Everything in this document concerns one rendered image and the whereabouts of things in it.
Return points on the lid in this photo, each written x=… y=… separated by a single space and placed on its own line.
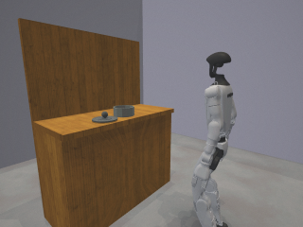
x=100 y=119

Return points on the left robot shin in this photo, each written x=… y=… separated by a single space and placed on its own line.
x=204 y=214

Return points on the right robot forearm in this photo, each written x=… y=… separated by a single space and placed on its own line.
x=232 y=123

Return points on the pot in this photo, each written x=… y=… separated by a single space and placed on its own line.
x=123 y=110

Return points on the table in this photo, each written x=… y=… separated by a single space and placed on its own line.
x=91 y=174

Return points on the left robot thigh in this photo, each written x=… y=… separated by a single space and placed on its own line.
x=196 y=191

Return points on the robot left upper arm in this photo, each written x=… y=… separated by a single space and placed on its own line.
x=213 y=97

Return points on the left robot forearm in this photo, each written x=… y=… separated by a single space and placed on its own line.
x=213 y=137

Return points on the robot right upper arm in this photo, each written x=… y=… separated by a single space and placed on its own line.
x=233 y=111

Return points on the robot left hand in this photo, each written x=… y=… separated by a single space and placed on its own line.
x=202 y=172

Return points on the knob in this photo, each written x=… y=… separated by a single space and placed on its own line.
x=104 y=114

